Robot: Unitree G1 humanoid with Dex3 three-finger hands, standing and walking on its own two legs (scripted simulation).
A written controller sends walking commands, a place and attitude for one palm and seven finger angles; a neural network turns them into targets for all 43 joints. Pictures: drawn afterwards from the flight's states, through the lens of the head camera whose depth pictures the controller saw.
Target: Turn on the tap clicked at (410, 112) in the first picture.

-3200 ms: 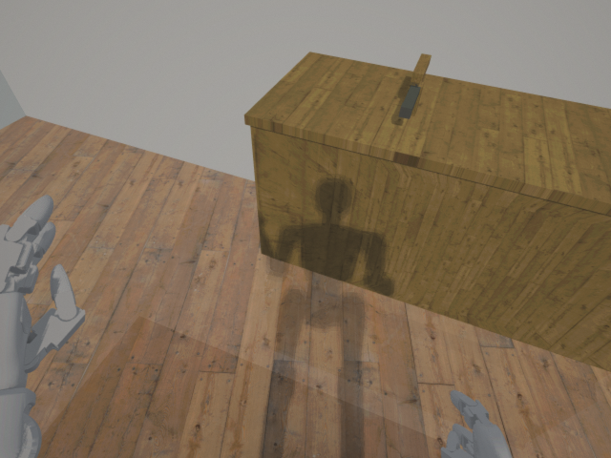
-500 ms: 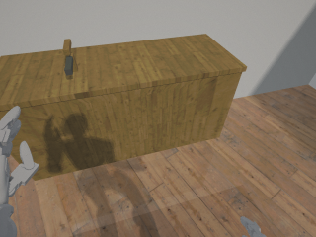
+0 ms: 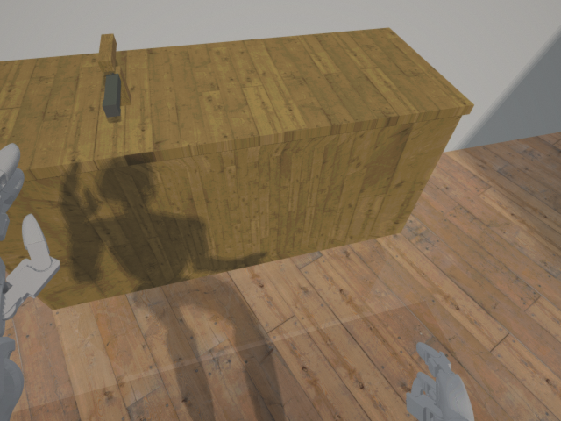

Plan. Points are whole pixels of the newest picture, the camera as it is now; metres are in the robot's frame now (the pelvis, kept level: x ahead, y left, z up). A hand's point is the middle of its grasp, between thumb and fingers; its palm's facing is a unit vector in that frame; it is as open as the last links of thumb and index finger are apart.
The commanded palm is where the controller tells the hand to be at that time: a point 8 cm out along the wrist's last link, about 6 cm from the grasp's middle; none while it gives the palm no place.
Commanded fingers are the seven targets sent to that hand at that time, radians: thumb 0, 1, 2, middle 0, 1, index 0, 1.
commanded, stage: take the last steps up to it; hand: left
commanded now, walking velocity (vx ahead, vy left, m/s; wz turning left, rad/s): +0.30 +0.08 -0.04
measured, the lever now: (111, 107) +0.69 +0.41 +0.03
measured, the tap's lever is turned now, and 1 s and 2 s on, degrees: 0 0 0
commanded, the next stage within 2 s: come to a stop and stand still in 0.88 s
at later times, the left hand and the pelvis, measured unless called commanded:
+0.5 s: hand (112, 178) +0.34 +0.22 +0.19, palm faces +0.37 -0.81 -0.46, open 7.4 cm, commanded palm +0.28 +0.28 +0.19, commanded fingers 0.00 0.90 0.90 -0.20 -0.30 -0.20 -0.30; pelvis +0.12 +0.00 +0.02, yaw +1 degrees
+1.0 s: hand (107, 120) +0.44 +0.27 +0.20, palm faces +0.43 -0.78 -0.46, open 7.4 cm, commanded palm +0.39 +0.30 +0.19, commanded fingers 0.00 0.90 0.90 -0.20 -0.30 -0.20 -0.30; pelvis +0.22 +0.02 +0.00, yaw -2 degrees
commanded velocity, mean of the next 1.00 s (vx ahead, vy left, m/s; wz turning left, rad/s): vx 0.22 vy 0.07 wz -0.01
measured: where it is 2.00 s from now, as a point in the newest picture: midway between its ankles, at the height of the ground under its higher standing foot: (266, 414)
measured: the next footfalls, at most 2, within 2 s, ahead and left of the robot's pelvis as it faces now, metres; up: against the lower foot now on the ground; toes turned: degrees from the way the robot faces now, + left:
right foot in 0.22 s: +0.14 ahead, -0.10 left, +0.00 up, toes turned -10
left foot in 0.62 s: +0.28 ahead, +0.14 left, +0.00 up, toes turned +9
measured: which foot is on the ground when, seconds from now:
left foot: down 0.00-0.24, up 0.26-0.60, down 0.62-1.00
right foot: up 0.00-0.20, down 0.22-0.62, up 0.64-0.96, down 0.98-1.00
